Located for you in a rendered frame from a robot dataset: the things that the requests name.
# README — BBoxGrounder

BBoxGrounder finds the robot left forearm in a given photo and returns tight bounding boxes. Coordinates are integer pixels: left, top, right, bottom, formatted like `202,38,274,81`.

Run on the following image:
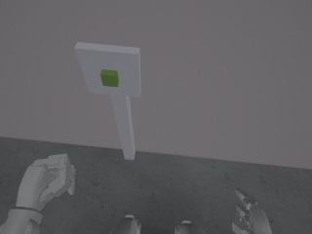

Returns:
0,207,43,234

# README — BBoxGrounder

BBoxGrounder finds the robot right thigh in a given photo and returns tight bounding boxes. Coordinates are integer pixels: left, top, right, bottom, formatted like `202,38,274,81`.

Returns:
175,223,206,234

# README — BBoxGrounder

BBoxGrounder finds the robot thigh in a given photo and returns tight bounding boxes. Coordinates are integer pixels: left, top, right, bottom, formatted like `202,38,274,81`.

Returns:
110,217,141,234
175,223,206,234

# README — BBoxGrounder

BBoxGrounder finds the button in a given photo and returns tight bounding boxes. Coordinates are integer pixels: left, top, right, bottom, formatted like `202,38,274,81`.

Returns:
100,69,119,88

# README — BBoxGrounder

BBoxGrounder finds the panel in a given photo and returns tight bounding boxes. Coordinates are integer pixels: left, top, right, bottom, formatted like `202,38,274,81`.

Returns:
74,42,141,161

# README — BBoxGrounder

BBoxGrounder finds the robot right hand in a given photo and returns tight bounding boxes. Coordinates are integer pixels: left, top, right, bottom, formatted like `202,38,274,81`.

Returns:
232,188,272,234

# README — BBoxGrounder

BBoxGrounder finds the robot left thigh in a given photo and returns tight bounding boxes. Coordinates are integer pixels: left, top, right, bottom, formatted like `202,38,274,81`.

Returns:
110,217,141,234

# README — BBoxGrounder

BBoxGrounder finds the robot left hand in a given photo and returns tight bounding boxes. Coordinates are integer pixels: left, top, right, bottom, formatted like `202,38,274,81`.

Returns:
16,154,76,212

